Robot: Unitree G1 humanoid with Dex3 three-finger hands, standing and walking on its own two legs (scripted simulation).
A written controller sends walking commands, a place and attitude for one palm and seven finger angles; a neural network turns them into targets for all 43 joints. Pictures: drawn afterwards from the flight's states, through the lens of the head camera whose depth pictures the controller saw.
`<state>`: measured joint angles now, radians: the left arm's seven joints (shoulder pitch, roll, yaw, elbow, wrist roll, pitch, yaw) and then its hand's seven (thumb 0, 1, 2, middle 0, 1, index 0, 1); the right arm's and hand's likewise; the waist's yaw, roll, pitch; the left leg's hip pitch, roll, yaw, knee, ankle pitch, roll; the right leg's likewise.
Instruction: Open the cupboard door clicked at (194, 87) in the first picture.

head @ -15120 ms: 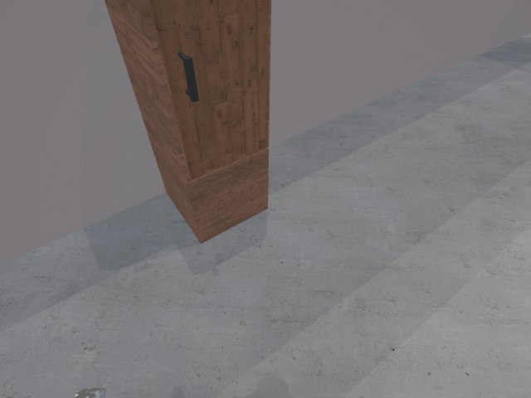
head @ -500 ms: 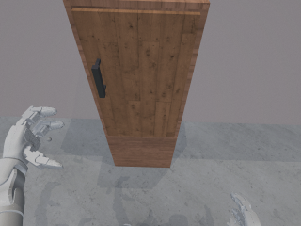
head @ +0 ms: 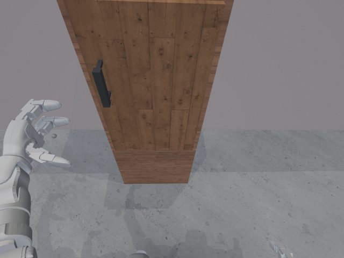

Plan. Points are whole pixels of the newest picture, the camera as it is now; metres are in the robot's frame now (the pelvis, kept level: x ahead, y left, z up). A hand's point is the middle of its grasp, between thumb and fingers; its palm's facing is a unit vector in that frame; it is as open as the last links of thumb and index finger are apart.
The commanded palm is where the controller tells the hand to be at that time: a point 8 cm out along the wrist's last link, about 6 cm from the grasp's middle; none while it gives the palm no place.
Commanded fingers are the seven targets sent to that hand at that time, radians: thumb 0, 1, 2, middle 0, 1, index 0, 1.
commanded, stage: move the hooked fingers beside the handle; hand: left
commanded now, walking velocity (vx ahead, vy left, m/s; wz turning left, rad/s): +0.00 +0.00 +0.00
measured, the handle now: (103, 84) +0.53 +0.21 +0.08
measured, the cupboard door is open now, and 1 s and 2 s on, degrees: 0 0 0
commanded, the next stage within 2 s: slide the fingers in behind the handle in 1.82 s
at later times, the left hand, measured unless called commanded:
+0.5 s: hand (64, 116) +0.41 +0.28 +0.08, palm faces +0.06 -1.00 +0.01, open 14.0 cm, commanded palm +0.39 +0.33 +0.08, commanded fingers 0.00 -0.50 0.30 -0.30 -1.20 -0.30 -1.20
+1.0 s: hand (73, 99) +0.47 +0.28 +0.08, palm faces +0.05 -1.00 +0.01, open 14.0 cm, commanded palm +0.46 +0.32 +0.08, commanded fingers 0.00 -0.50 0.30 -0.30 -1.20 -0.30 -1.20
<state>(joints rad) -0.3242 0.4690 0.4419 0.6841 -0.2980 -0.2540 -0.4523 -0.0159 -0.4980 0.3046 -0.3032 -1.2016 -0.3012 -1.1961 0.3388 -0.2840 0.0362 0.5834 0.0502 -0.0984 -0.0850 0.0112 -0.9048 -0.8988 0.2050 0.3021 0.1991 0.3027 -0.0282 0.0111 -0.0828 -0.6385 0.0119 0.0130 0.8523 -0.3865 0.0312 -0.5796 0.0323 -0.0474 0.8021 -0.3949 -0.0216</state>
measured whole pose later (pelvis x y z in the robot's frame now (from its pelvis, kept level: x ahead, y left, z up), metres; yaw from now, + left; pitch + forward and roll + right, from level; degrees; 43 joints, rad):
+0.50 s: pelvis +0.00 +0.01 -0.01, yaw +0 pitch +13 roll -3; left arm -0.58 0.52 0.44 0.94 -0.22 -0.31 -0.42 -0.02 -0.50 0.30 -0.30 -1.20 -0.30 -1.20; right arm 0.35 -0.28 0.04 0.60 0.04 -0.03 -0.07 0.01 -0.90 -0.90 0.21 0.30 0.20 0.30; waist -0.06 0.00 -0.09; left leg -0.73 0.01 0.02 0.90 -0.40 0.04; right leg -0.66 0.03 -0.05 0.83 -0.40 -0.01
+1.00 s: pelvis +0.00 +0.01 -0.02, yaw -1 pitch +17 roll -3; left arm -0.82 0.67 0.48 1.19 -0.15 -0.34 -0.42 -0.02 -0.50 0.30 -0.30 -1.20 -0.30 -1.20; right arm 0.40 -0.29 0.05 0.61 0.02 0.04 -0.06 0.01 -0.91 -0.90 0.21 0.30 0.20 0.30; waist -0.14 0.00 -0.09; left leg -0.85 0.03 0.01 0.96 -0.42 0.04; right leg -0.78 0.05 -0.05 0.88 -0.40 -0.01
